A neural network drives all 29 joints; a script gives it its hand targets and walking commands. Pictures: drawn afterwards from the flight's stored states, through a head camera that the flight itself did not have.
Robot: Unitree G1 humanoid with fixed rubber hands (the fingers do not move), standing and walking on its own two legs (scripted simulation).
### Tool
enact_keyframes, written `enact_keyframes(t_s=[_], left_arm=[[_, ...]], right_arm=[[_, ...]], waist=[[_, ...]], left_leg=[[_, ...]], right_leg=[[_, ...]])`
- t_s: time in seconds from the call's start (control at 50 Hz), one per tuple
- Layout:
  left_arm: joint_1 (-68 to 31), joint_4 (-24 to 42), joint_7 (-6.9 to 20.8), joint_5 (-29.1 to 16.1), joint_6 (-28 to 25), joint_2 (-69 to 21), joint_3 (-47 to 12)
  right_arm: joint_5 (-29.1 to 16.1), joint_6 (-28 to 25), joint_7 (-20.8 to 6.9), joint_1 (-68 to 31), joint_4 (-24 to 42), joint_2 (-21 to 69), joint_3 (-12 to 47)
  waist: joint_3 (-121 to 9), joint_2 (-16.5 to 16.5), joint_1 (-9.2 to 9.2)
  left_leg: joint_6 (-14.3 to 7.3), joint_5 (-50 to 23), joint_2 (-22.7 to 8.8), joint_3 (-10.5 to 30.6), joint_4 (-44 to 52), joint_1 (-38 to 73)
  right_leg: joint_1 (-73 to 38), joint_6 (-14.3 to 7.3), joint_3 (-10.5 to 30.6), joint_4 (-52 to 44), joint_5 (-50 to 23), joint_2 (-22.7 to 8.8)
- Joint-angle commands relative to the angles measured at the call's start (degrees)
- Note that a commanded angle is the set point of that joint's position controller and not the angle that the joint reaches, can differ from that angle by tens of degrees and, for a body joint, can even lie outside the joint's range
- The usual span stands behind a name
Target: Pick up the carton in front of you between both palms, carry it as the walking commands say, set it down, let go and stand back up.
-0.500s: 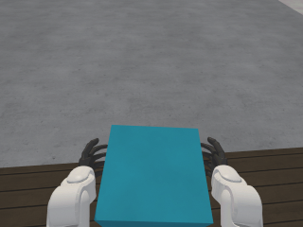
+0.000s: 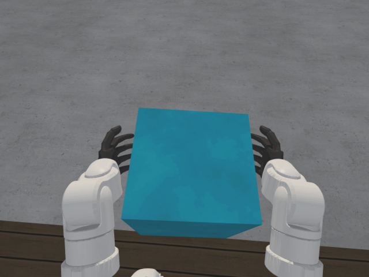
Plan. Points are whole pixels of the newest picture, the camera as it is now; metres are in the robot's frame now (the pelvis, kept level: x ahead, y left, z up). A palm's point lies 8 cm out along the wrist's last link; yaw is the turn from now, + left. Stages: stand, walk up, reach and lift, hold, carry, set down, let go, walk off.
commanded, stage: carry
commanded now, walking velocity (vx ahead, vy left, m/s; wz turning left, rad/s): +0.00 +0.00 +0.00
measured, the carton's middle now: (188, 181) +0.31 +0.01 +0.02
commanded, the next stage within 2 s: none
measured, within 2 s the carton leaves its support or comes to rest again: neither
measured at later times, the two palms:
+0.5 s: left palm (140, 79) +0.55 +0.15 +0.10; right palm (258, 86) +0.54 -0.15 +0.10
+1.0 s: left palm (154, 61) +0.59 +0.11 +0.13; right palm (274, 68) +0.58 -0.19 +0.13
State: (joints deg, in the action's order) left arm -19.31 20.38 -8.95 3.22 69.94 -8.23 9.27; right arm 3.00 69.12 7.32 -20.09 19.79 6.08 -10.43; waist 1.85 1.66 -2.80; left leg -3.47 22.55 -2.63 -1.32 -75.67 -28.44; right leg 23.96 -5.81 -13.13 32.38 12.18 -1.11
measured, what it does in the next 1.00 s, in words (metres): walks ahead: left foot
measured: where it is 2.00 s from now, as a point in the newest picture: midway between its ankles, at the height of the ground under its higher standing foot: outside the picture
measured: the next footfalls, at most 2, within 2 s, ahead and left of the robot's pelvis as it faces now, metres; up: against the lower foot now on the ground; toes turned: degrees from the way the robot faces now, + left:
left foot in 0.22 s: +0.31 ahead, +0.09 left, +0.00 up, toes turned +2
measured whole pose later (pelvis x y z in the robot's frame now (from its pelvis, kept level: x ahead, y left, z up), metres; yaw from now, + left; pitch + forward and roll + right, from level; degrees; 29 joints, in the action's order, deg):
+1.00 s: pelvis +0.25 -0.02 +0.02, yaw -3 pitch +6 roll +2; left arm -25.4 8.1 -7.2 4.4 66.3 -5.8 12.9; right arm 4.2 64.9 8.1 -27.1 5.4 5.9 -11.0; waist -5.2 -0.9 1.1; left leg -3.0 10.7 -1.1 -8.1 -31.2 -20.3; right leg 6.1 -0.2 -5.8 22.4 19.2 0.1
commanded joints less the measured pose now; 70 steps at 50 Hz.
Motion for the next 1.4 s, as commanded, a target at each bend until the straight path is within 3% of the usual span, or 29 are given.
enact_keyframes(t_s=[0.0,0.08,0.14,0.18,0.2,0.22,0.24,0.3,0.34,0.4,0.56,0.62,0.7,0.74,0.78,0.82,0.86,0.9,0.94,0.96,0.98,1.04,1.08,1.12,1.16,1.2,1.26,1.32,1.38], left_arm=[[-38.3,-0.7,9.2,-20.8,-4.0,-43.2,-40.9],[-38.7,-7.7,7.9,-17.6,-4.9,-40.2,-36.2],[-40.1,-10.6,7.0,-15.6,-4.9,-39.7,-33.8],[-41.2,-11.5,6.5,-14.1,-4.5,-40.1,-32.6],[-42.1,-11.2,6.3,-13.8,-4.1,-40.6,-32.6],[-42.5,-11.8,6.1,-13.7,-3.7,-41.4,-33.2],[-42.9,-10.7,6.2,-14.3,-3.9,-44.2,-33.9],[-44.8,-7.5,6.8,-15.0,-4.7,-49.7,-34.4],[-42.8,-7.9,7.3,-14.6,-5.1,-50.6,-34.1],[-39.7,-8.8,7.9,-13.5,-5.3,-48.1,-35.4],[-37.6,-7.2,7.8,-16.1,-5.2,-45.0,-38.4],[-39.7,-6.6,8.0,-17.1,-5.2,-45.3,-38.0],[-39.5,-7.3,7.8,-17.1,-4.7,-43.8,-36.8],[-37.4,-8.7,7.6,-16.3,-4.4,-43.0,-35.5],[-36.0,-9.9,7.3,-15.1,-4.3,-42.5,-34.2],[-36.4,-10.2,7.1,-14.2,-4.4,-42.5,-33.9],[-38.2,-9.3,7.0,-14.0,-4.7,-43.4,-34.5],[-40.5,-8.9,7.1,-14.6,-5.0,-44.0,-34.2],[-40.6,-9.4,7.1,-14.9,-5.1,-43.6,-33.9],[-39.0,-10.4,7.0,-14.7,-4.9,-43.2,-33.8],[-37.0,-10.4,7.0,-15.0,-4.8,-43.1,-33.8],[-37.4,-9.0,7.0,-15.0,-5.0,-43.8,-34.3],[-38.6,-8.4,7.3,-15.2,-5.2,-44.0,-34.7],[-39.3,-8.7,7.5,-15.3,-5.4,-44.1,-35.2],[-40.9,-7.7,7.6,-15.8,-5.7,-44.8,-36.1],[-41.4,-7.3,7.6,-16.5,-5.9,-46.1,-37.0],[-40.5,-8.3,7.2,-16.3,-5.8,-45.2,-36.1],[-35.6,-11.1,7.1,-15.6,-4.9,-43.0,-34.7],[-36.8,-9.9,7.8,-15.9,-4.8,-44.3,-34.9]], right_arm=[[-15.4,-3.1,-5.4,-33.5,-3.6,45.0,40.0],[-15.7,-4.0,-4.6,-37.9,-7.6,43.6,39.0],[-16.7,-3.9,-4.9,-40.0,-10.9,44.7,37.7],[-17.5,-3.7,-5.7,-41.6,-11.8,46.0,37.0],[-17.9,-3.6,-6.0,-41.5,-13.1,46.0,36.3],[-18.0,-3.6,-6.1,-40.8,-14.7,46.3,35.1],[-18.9,-3.9,-6.4,-41.1,-14.1,48.4,35.4],[-21.5,-4.7,-7.7,-45.0,-9.3,55.2,38.5],[-21.6,-5.0,-7.6,-45.4,-7.3,55.8,40.0],[-19.7,-4.8,-7.3,-42.0,-7.3,53.9,41.0],[-15.5,-4.5,-5.5,-34.8,-8.9,47.5,38.3],[-15.7,-4.4,-5.5,-36.9,-7.7,47.4,38.3],[-15.9,-3.7,-5.4,-36.8,-8.4,46.9,38.3],[-15.5,-3.4,-5.2,-36.2,-9.3,46.5,37.8],[-15.5,-3.2,-5.2,-36.5,-10.2,46.4,37.5],[-15.7,-3.3,-5.5,-36.4,-11.4,46.8,37.1],[-16.4,-3.8,-5.8,-37.4,-12.2,48.1,37.1],[-17.5,-4.4,-5.9,-40.5,-10.4,49.5,37.8],[-17.6,-4.4,-5.7,-41.0,-10.0,49.0,38.3],[-17.0,-4.1,-5.4,-39.1,-11.1,48.8,38.0],[-16.5,-4.1,-5.3,-37.8,-11.1,48.2,37.5],[-16.6,-3.9,-5.2,-38.1,-10.4,49.1,37.2],[-16.4,-4.1,-5.4,-38.8,-10.4,49.3,36.9],[-16.2,-4.3,-5.7,-38.7,-10.8,48.4,36.5],[-16.1,-4.9,-5.8,-38.9,-11.0,48.8,36.7],[-16.9,-5.4,-6.0,-40.6,-9.8,49.5,37.7],[-17.4,-5.2,-5.9,-39.9,-9.3,48.6,38.5],[-15.5,-4.0,-5.4,-35.0,-11.3,46.3,36.9],[-15.1,-4.0,-5.4,-35.9,-10.6,47.7,36.5]], waist=[[-24.8,-8.5,1.73],[-24.5,-12.0,2.21],[-24.2,-9.4,3.08],[-26.1,-2.8,5.61],[-29.6,4.8,5.75],[-32.5,11.3,6.81],[-35.4,11.5,6.75],[-35.2,7.4,4.9],[-34.9,3.8,3.25],[-33.3,-5.3,3.72],[-32.6,2.1,3.61],[-30.0,1.2,3.38],[-27.8,-7.7,3.13],[-27.9,-9.2,3.01],[-28.4,-5.4,3.5],[-28.9,1.4,4.48],[-27.3,5.7,4.49],[-26.5,3.4,3.53],[-25.4,-6.3,3.09],[-23.7,-12.9,2.19],[-24.5,-14.0,1.02],[-25.7,-10.0,1.62],[-26.7,-8.3,3.41],[-28.1,-2.1,3.99],[-29.2,2.8,4.17],[-27.7,6.6,3.21],[-28.4,2.9,2.86],[-28.0,-7.2,2.24],[-28.7,-7.3,2.34]], left_leg=[[0.2,-4.7,-0.1,-2.4,14.5,-5.9],[0.2,-13.2,3.5,-7.0,32.3,0.7],[0.3,-25.7,5.3,-9.2,46.2,7.9],[-2.0,-48.9,-1.8,-2.4,49.6,23.1],[-5.8,-72.0,-10.2,7.1,44.0,31.7],[-9.8,-79.2,-14.9,14.6,43.9,36.9],[-13.1,-73.4,-15.1,15.0,43.2,41.2],[-9.0,-67.2,-11.2,9.6,42.4,39.3],[-6.6,-57.8,-8.0,4.3,40.4,30.1],[-3.4,-40.6,-3.5,-0.3,39.5,19.8],[-5.7,-70.9,-7.6,2.4,39.9,32.7],[-4.4,-62.6,-4.7,-0.8,39.5,29.1],[-1.2,-31.5,0.7,-5.2,46.8,15.5],[-0.3,-30.6,1.5,-5.9,49.4,17.3],[-1.0,-46.6,-1.0,-4.0,46.8,25.7],[-4.6,-70.8,-7.3,0.9,42.6,37.2],[-5.8,-75.2,-9.5,2.1,42.3,39.4],[-3.6,-61.0,-5.9,-1.0,41.6,28.7],[-0.5,-33.8,-0.9,-5.3,38.3,11.8],[1.5,-7.5,2.9,-8.1,40.0,0.7],[2.0,-1.0,3.1,-7.5,40.8,-3.2],[1.9,-9.9,3.1,-6.8,45.0,5.0],[1.2,-27.8,1.3,-6.5,47.2,15.9],[-3.0,-59.2,-5.4,0.0,44.0,27.5],[-7.5,-67.9,-9.6,4.6,43.7,32.8],[-6.1,-65.9,-9.1,4.6,45.7,33.8],[-3.2,-52.0,-5.0,0.8,44.7,26.4],[-0.8,-32.7,-1.5,-2.8,42.6,14.5],[-0.6,-33.9,-1.8,-3.0,43.9,16.3]], right_leg=[[-23.8,-5.2,11.2,-8.3,-40.8,-13.8],[-22.8,-3.3,4.0,-3.0,-44.8,-9.8],[-22.8,-1.0,2.4,3.5,-37.8,-7.7],[-12.6,2.8,3.0,10.4,-20.8,-4.5],[-6.6,4.5,4.8,13.1,-2.8,-1.3],[-2.2,4.7,8.6,16.3,15.6,1.1],[1.3,3.9,11.3,17.0,21.2,0.7],[-1.8,4.3,12.3,2.2,15.8,-1.0],[-13.3,4.6,11.4,-6.5,-1.8,-2.1],[-21.6,2.9,14.3,2.0,-36.3,-6.8],[-9.6,5.7,11.6,-1.7,-13.5,-2.6],[-13.2,6.1,10.7,-6.3,-21.2,-2.4],[-26.7,4.1,12.3,-1.2,-50.3,-6.7],[-26.5,4.2,11.5,1.0,-54.9,-7.1],[-18.5,6.0,10.6,3.5,-46.0,-6.0],[-5.6,8.2,10.1,1.6,-20.9,-3.7],[-2.4,8.2,9.7,-9.9,1.4,-1.5],[-15.0,7.7,8.8,-16.3,-15.2,-2.2],[-30.5,5.8,10.4,-6.6,-53.5,-7.0],[-39.1,3.8,11.6,-3.6,-71.7,-10.4],[-43.3,1.8,12.8,-2.8,-75.7,-12.4],[-36.5,1.5,12.0,-1.9,-67.5,-11.1],[-27.9,4.1,8.8,1.0,-59.0,-9.2],[-16.0,5.9,7.7,5.3,-34.9,-5.3],[-9.7,7.2,9.8,5.3,-15.9,-2.6],[-8.0,6.5,9.9,-6.1,2.2,-1.4],[-20.9,5.3,9.7,-9.1,-19.5,-3.4],[-29.5,4.2,10.6,-0.4,-52.3,-9.0],[-25.9,4.0,9.2,0.9,-48.2,-8.9]])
